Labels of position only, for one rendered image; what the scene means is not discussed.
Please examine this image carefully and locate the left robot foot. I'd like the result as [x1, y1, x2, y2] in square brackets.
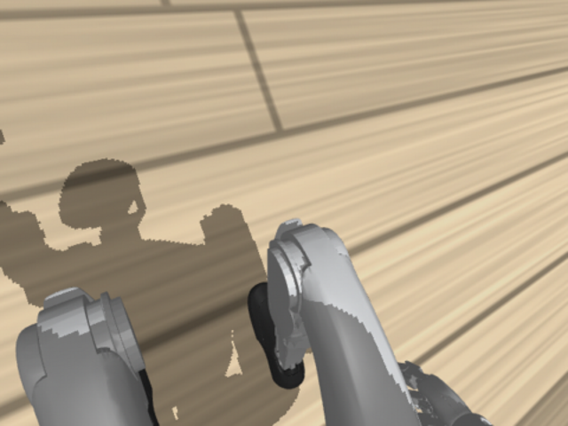
[138, 369, 160, 426]

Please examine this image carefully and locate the right robot foot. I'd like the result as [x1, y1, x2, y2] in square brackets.
[248, 282, 304, 390]

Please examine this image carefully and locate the right robot hand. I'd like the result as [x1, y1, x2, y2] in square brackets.
[398, 361, 473, 426]

